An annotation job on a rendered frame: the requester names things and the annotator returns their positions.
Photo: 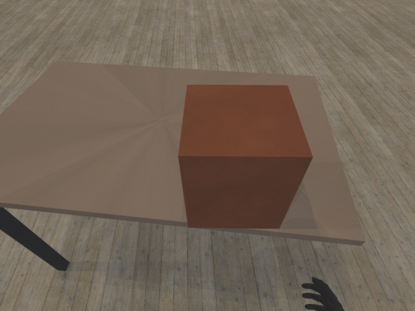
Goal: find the table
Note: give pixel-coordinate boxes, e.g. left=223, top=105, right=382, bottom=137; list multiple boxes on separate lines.
left=0, top=61, right=366, bottom=271

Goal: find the robot right hand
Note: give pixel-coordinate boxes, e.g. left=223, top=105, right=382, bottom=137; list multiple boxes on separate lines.
left=302, top=277, right=344, bottom=311

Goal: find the carton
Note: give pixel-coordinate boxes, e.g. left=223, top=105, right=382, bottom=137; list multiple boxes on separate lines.
left=178, top=85, right=313, bottom=229

